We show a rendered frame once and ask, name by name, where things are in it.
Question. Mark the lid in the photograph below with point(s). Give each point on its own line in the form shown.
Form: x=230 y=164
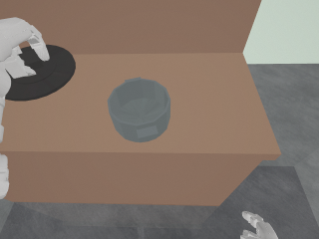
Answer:
x=55 y=74

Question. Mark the left robot hand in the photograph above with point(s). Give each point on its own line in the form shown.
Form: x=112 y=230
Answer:
x=17 y=31

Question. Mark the knob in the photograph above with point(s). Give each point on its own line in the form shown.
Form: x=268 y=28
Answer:
x=31 y=59

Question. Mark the table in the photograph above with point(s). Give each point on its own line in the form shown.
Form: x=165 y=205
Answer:
x=64 y=148

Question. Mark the left robot forearm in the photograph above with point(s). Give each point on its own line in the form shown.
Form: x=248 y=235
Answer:
x=5 y=80

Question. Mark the right robot hand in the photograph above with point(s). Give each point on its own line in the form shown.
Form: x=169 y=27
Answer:
x=263 y=229

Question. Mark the pot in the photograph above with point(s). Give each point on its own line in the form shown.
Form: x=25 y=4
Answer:
x=140 y=109

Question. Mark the left robot upper arm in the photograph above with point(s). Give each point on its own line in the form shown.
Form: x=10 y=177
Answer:
x=4 y=175

